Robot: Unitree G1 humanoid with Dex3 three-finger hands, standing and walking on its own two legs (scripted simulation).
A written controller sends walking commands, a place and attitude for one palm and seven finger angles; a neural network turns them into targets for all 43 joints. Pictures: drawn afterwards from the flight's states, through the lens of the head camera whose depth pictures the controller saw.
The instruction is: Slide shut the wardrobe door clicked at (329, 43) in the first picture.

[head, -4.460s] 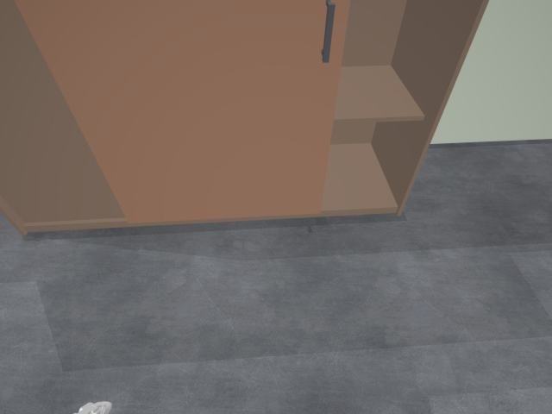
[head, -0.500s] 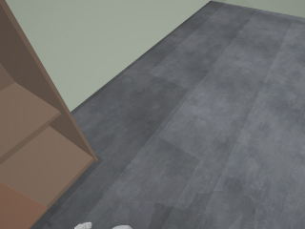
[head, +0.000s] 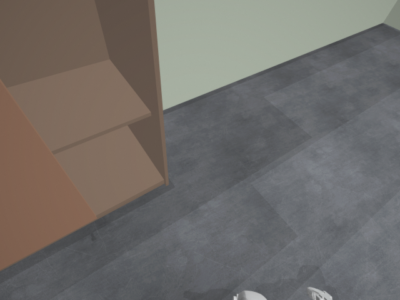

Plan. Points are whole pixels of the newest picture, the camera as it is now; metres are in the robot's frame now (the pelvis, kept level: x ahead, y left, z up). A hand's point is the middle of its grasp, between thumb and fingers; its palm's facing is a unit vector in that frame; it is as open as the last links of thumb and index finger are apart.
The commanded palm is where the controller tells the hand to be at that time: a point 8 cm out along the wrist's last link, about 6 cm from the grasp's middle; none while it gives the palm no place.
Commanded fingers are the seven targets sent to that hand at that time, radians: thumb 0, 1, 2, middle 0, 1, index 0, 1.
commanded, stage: turn to face it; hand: left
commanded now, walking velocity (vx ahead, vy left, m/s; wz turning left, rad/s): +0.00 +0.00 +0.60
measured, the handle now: out of the picture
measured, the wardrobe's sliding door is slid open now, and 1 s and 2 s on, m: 0.38 0.38 0.38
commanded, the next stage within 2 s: take the last steps up to it in 1.04 s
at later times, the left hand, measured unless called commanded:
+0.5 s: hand out of the picture +0.01 +0.16 -0.15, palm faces +0.33 -0.90 -0.26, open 7.4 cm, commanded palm none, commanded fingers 0.00 0.90 0.90 -0.20 -0.30 -0.20 -0.30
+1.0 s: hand out of the picture -0.05 +0.20 -0.16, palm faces +0.53 -0.80 -0.27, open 7.4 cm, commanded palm none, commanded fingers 0.00 0.90 0.90 -0.20 -0.30 -0.20 -0.30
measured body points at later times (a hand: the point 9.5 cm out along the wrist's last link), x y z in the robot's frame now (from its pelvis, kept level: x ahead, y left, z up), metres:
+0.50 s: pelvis +0.00 -0.05 +0.00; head +0.04 -0.06 +0.45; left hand -0.01 +0.20 -0.13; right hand +0.15 -0.28 -0.15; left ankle -0.05 +0.09 -0.67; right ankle +0.02 -0.15 -0.74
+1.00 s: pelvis +0.00 -0.02 +0.00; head +0.02 -0.01 +0.45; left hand -0.08 +0.24 -0.14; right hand +0.19 -0.19 -0.14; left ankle -0.06 +0.07 -0.74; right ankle +0.06 -0.13 -0.70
